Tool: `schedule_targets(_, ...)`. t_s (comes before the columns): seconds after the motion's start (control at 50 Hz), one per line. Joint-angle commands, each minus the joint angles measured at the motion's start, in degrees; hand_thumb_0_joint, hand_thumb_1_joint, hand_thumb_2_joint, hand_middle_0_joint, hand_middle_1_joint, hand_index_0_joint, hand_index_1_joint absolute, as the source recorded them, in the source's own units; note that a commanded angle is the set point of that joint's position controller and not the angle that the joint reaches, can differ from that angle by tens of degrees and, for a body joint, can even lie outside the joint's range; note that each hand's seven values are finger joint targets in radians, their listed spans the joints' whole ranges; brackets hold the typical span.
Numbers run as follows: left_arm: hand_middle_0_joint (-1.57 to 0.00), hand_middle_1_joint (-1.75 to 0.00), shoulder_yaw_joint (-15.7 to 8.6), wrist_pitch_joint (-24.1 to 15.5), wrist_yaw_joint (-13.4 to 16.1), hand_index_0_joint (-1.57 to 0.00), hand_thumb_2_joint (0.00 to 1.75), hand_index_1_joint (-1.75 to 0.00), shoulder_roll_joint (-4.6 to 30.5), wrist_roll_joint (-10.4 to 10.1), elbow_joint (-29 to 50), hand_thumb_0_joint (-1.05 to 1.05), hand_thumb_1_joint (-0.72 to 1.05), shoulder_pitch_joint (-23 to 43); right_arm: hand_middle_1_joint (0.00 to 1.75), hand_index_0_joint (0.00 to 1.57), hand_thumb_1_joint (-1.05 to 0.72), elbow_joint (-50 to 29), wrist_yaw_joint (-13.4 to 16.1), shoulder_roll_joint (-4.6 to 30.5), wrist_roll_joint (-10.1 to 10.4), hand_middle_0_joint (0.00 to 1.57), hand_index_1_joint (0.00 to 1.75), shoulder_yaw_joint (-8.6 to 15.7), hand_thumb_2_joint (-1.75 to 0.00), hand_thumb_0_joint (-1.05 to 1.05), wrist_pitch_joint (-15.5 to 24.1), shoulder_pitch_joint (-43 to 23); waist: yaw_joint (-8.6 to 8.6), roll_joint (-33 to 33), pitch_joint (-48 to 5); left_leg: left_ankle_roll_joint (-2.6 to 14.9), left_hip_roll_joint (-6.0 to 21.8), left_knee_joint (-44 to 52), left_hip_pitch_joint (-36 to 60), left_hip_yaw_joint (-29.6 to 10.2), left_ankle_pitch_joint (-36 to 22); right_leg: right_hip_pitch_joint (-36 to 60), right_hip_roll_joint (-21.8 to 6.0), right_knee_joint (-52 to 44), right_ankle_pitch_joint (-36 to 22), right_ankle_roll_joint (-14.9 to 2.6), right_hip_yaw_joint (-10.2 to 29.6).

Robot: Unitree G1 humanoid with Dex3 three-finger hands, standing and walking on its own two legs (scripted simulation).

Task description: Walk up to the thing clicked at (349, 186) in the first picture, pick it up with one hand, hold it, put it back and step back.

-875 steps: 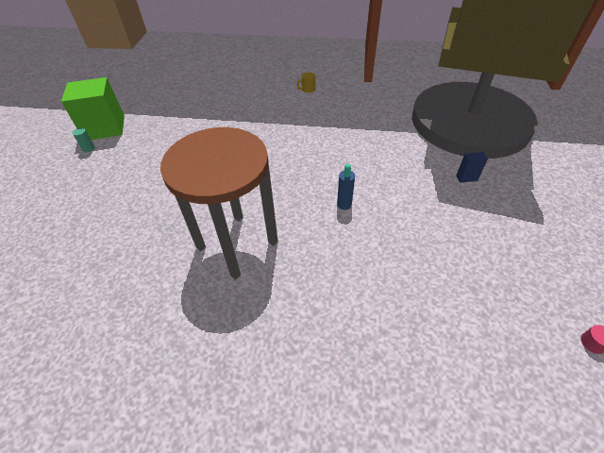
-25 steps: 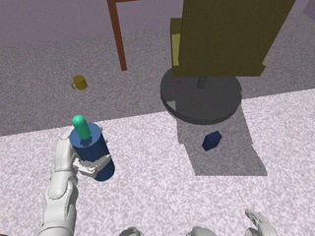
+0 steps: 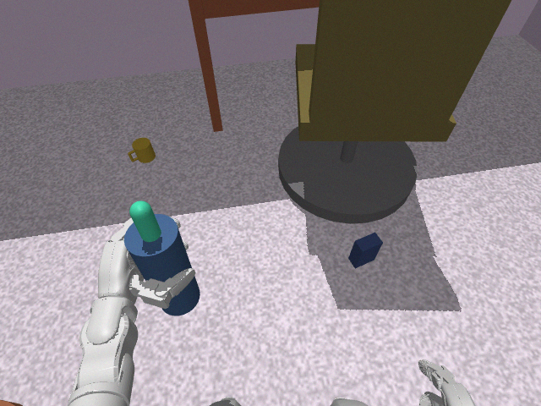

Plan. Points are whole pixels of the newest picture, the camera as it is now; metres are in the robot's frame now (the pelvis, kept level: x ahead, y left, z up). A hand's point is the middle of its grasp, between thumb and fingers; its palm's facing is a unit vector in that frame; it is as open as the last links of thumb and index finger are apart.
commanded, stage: hold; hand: left
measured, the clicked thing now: (162, 259) +0.32 +0.17 +0.04
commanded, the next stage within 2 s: crouch in 1.98 s
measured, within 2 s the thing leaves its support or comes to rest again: neither
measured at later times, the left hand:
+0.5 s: hand (164, 260) +0.32 +0.17 +0.04, palm faces +0.03 -1.00 +0.00, open 9.7 cm
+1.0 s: hand (163, 265) +0.31 +0.17 +0.04, palm faces +0.03 -1.00 +0.00, open 9.7 cm
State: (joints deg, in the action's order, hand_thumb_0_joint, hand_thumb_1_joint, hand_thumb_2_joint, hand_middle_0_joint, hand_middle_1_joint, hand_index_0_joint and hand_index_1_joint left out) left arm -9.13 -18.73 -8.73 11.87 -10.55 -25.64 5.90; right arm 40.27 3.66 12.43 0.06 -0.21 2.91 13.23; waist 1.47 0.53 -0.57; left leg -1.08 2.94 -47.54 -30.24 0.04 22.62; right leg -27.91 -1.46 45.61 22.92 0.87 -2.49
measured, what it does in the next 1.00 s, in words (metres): stands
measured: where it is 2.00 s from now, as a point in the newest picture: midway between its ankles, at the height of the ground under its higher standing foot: outside the picture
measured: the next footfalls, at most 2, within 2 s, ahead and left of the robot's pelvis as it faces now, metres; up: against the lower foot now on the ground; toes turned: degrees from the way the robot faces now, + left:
none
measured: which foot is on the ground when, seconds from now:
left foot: down 0.00-1.00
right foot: down 0.00-1.00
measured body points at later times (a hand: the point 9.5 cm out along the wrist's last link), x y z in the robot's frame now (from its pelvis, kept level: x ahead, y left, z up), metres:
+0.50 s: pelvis +0.00 +0.00 +0.00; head +0.04 +0.01 +0.45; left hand +0.31 +0.23 +0.04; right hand +0.11 -0.24 -0.11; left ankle +0.02 +0.13 -0.70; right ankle +0.00 -0.13 -0.70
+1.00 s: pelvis -0.01 +0.00 +0.00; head +0.03 +0.01 +0.45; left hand +0.30 +0.23 +0.04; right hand +0.12 -0.24 -0.11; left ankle +0.02 +0.13 -0.70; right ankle +0.00 -0.13 -0.70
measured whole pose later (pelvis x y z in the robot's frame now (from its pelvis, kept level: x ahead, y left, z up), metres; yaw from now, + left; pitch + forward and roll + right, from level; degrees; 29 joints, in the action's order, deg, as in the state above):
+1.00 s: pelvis -0.01 +0.00 +0.00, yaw +0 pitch +5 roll -1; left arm -8.7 -20.7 -8.6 11.5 -10.3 -27.3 6.5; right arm 40.3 2.9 12.5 0.0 -0.4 4.0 13.3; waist 1.4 0.4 -0.1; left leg -0.8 2.8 -46.4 -29.5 0.1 21.5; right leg -27.0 -1.5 44.2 21.6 1.1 -2.4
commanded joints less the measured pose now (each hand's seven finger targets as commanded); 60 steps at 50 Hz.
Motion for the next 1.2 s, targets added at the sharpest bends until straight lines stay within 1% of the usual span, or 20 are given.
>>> schedule_targets(0.0,-1.26,-1.41,-4.32,-7.57,0.28,-1.29,1.21,-1.40,9.51,-2.25,19.45,0.00,0.24,21.53,0.30,0.20,-0.90,-7.11,0.23,7.82,0.16,0.20,0.30,3.06,-0.90,0.00,2.09,-0.98,-0.28,3.10,-17.37,0.86,-1.99,7.45,10.18,0.42,-13.02,5.66,1.72,-6.58,-15.15,-1.34,0.09)
schedule_targets(0.04,-1.25,-1.41,-2.72,-7.55,0.04,-1.28,1.22,-1.40,7.73,-2.29,18.89,0.00,0.24,20.68,0.30,0.20,-0.90,-7.00,0.03,7.62,0.11,0.20,0.30,2.99,-0.90,0.00,2.29,-0.79,0.23,2.60,-18.02,0.87,-1.99,7.43,10.61,0.45,-12.79,5.44,1.78,-6.67,-15.16,-1.32,0.06)
schedule_targets(0.08,-1.25,-1.42,-4.11,-7.90,0.13,-1.28,1.23,-1.41,8.76,-2.60,18.47,0.00,0.27,21.85,0.30,0.20,-0.90,-6.65,0.11,8.05,0.19,0.20,0.30,3.14,-0.90,0.00,2.30,-0.85,-0.05,1.84,-17.76,0.97,-1.98,7.84,9.87,0.26,-11.55,5.99,1.74,-6.86,-14.08,-1.36,0.03)
schedule_targets(0.1,-1.26,-1.41,-3.10,-7.82,-0.10,-1.29,1.22,-1.40,8.33,-2.32,18.12,0.00,0.27,21.07,0.30,0.20,-0.90,-6.93,0.13,7.91,0.17,0.20,0.30,3.08,-0.90,0.00,2.34,-1.23,0.03,2.63,-18.26,0.94,-2.06,7.77,10.83,0.36,-12.21,5.99,1.66,-7.16,-14.65,-1.25,0.19)
schedule_targets(0.14,-1.27,-1.43,-5.12,-8.12,0.58,-1.29,1.23,-1.42,10.32,-2.18,18.96,0.00,0.25,21.69,0.30,0.20,-0.90,-6.41,0.03,8.04,0.21,0.20,0.30,3.17,-0.90,0.00,2.53,-0.53,-0.70,3.46,-18.55,0.68,-1.87,7.95,10.96,0.15,-13.36,6.28,1.79,-6.56,-15.17,-1.55,-0.09)
schedule_targets(0.18,-1.26,-1.42,-3.35,-8.20,0.47,-1.29,1.22,-1.41,8.56,-2.31,19.91,0.00,0.25,22.26,0.30,0.20,-0.90,-6.49,-0.02,7.62,0.01,0.20,0.30,2.87,-0.90,0.00,2.58,-0.26,0.03,3.79,-19.25,0.58,-1.81,7.80,11.98,0.05,-14.70,6.36,1.87,-6.52,-16.25,-1.51,-0.23)
schedule_targets(0.38,-1.26,-1.43,-2.15,-7.98,0.38,-1.28,1.25,-1.42,6.99,-2.27,15.93,0.00,0.23,22.03,0.30,0.20,-0.90,-6.19,-0.18,7.66,0.04,0.20,0.30,2.83,-0.90,0.00,2.84,-0.58,0.40,1.70,-17.27,0.89,-1.81,7.84,10.50,0.05,-13.52,5.51,1.83,-7.07,-15.75,-1.30,-0.14)
schedule_targets(0.44,-1.28,-1.44,-3.24,-8.22,0.55,-1.30,1.25,-1.43,8.34,-1.89,15.55,0.00,0.24,21.39,0.30,0.20,-0.90,-5.94,-0.35,7.88,0.01,0.20,0.30,3.09,-0.90,0.00,2.98,-0.16,-0.14,3.14,-17.66,0.74,-1.83,7.98,11.41,0.12,-14.00,5.33,1.76,-6.81,-15.80,-1.41,-0.18)
schedule_targets(0.48,-1.27,-1.43,-2.50,-8.96,0.37,-1.29,1.25,-1.42,8.40,-1.91,19.77,0.00,0.27,24.47,0.30,0.20,-0.90,-6.88,-0.56,7.84,0.02,0.20,0.30,3.03,-0.90,0.00,3.00,-0.68,-0.15,4.47,-19.05,0.37,-1.68,8.06,12.67,-0.09,-15.81,5.97,1.97,-6.43,-16.82,-1.65,-0.43)
schedule_targets(0.52,-1.28,-1.44,-4.61,-8.32,0.72,-1.30,1.25,-1.43,9.34,-2.08,16.24,0.00,0.26,20.42,0.30,0.20,-0.90,-6.49,-0.32,7.83,0.15,0.20,0.30,3.11,-0.90,0.00,2.83,-0.11,-0.48,2.09,-19.77,0.82,-2.00,7.51,11.59,0.24,-16.33,7.90,1.82,-6.99,-18.11,-1.27,-0.13)
schedule_targets(0.56,-1.27,-1.44,-3.20,-8.67,0.68,-1.29,1.26,-1.43,8.00,-2.51,19.03,0.00,0.25,22.82,0.30,0.20,-0.90,-6.78,-0.45,7.22,0.04,0.20,0.30,2.61,-0.90,0.00,2.95,-0.60,-0.10,2.42,-18.98,0.91,-2.07,7.32,11.04,0.39,-16.67,7.83,1.69,-6.97,-18.96,-1.12,0.14)
schedule_targets(0.6,-1.28,-1.44,-4.31,-8.11,0.85,-1.30,1.26,-1.44,8.63,-2.01,14.92,0.00,0.24,20.90,0.30,0.20,-0.90,-5.79,-0.29,7.77,-0.06,0.20,0.30,3.03,-0.90,0.00,2.72,0.06,0.19,1.97,-18.21,0.98,-1.85,7.44,11.19,0.38,-16.28,6.50,1.80,-7.03,-18.52,-1.10,0.09)
schedule_targets(0.62,-1.28,-1.44,-3.01,-8.49,0.72,-1.30,1.26,-1.44,7.77,-2.07,17.75,0.00,0.25,23.30,0.30,0.20,-0.90,-6.42,-0.32,7.63,0.00,0.20,0.30,2.90,-0.90,0.00,2.81,-0.31,0.37,2.42,-18.04,0.97,-1.88,7.72,11.40,0.46,-15.59,6.38,1.72,-7.21,-18.01,-1.17,0.15)
schedule_targets(0.7,-1.28,-1.44,-4.12,-8.87,0.54,-1.30,1.26,-1.44,9.41,-1.67,16.62,0.00,0.23,21.92,0.30,0.20,-0.90,-6.26,-0.39,7.89,0.00,0.20,0.30,3.21,-0.90,0.00,2.76,-0.64,-0.33,3.34,-18.05,0.82,-1.87,8.29,11.26,0.14,-13.35,5.80,1.89,-7.24,-15.10,-1.45,-0.17)
schedule_targets(0.74,-1.28,-1.45,-2.17,-9.30,0.21,-1.31,1.25,-1.44,6.85,-2.30,17.84,0.00,0.21,22.68,0.30,0.20,-0.91,-7.34,-0.67,7.59,0.10,0.20,0.30,2.90,-0.90,0.00,3.06,-1.50,-0.10,2.60,-17.57,0.75,-1.76,8.54,11.08,-0.02,-12.75,5.84,2.01,-7.00,-14.48,-1.47,-0.44)
schedule_targets(0.76,-1.28,-1.45,-3.26,-9.46,0.39,-1.31,1.26,-1.44,8.04,-2.30,18.61,0.00,0.23,23.16,0.30,0.20,-0.91,-7.47,-0.59,7.74,0.07,0.20,0.30,2.94,-0.90,0.00,3.14,-1.71,-0.39,4.13,-18.67,0.66,-1.88,8.42,11.60,0.17,-12.54,5.57,1.89,-7.00,-14.47,-1.53,-0.24)
schedule_targets(0.98,-1.28,-1.45,-2.62,-9.28,0.18,-1.30,1.27,-1.45,7.42,-2.23,16.97,0.00,0.23,22.56,0.30,0.20,-0.90,-7.77,-0.37,7.84,0.08,0.20,0.30,2.80,-0.90,0.00,3.64,-1.91,0.60,1.71,-17.88,1.04,-1.94,7.75,11.05,0.23,-12.57,5.41,1.80,-7.18,-15.22,-1.14,-0.02)
schedule_targets(1.06,-1.27,-1.44,-3.07,-9.03,0.14,-1.29,1.27,-1.44,8.26,-2.16,17.72,0.00,0.26,22.58,0.30,0.20,-0.90,-7.58,-0.50,7.88,0.15,0.20,0.30,2.83,-0.90,0.00,3.35,-1.21,-0.23,4.08,-18.90,0.63,-1.84,7.86,11.65,0.00,-14.34,5.81,1.95,-6.56,-16.10,-1.54,-0.24)
schedule_targets(1.12,-1.28,-1.45,-3.86,-8.83,0.27,-1.29,1.29,-1.45,7.95,-2.61,16.64,0.00,0.24,21.03,0.30,0.20,-0.90,-7.72,-0.20,7.65,0.27,0.20,0.30,2.77,-0.90,0.00,3.40,-1.29,-0.02,0.98,-19.37,1.12,-2.03,7.27,10.84,0.29,-14.94,7.47,1.66,-7.23,-17.72,-1.07,0.07)
schedule_targets(1.18,-1.28,-1.45,-2.68,-8.98,0.11,-1.30,1.28,-1.45,7.45,-2.35,16.56,0.00,0.21,22.17,0.30,0.20,-0.91,-7.59,-0.34,7.65,0.22,0.20,0.30,2.76,-0.90,0.00,3.51,-1.87,0.25,2.74,-16.99,0.85,-1.96,7.71,10.45,0.09,-13.61,5.39,1.88,-6.97,-15.67,-1.34,-0.20)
